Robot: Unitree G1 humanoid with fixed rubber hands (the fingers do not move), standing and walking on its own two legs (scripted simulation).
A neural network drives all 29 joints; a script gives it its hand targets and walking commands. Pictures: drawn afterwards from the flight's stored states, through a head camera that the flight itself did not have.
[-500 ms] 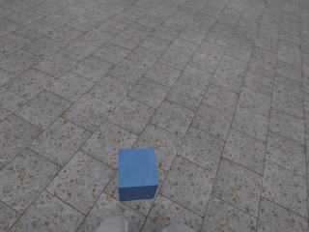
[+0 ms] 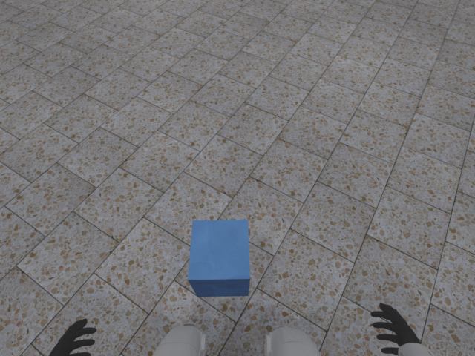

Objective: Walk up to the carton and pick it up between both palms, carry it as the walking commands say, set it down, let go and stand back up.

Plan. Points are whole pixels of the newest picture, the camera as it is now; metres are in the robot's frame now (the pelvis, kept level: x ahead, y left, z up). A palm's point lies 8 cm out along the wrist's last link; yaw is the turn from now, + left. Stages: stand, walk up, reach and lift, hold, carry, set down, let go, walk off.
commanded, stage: walk up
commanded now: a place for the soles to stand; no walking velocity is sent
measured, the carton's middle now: (221, 259) +0.46 +0.06 -0.61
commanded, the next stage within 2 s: reach and lift in 1.44 s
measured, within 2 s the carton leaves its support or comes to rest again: neither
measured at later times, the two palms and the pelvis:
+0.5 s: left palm out of the picture +0.08 +0.30 -0.10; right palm out of the picture +0.04 -0.29 -0.10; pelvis -0.01 +0.01 +0.02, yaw +3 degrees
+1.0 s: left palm out of the picture +0.07 +0.31 -0.10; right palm (405, 336) +0.15 -0.28 -0.08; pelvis +0.02 +0.01 +0.03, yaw +5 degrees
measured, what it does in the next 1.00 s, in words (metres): stands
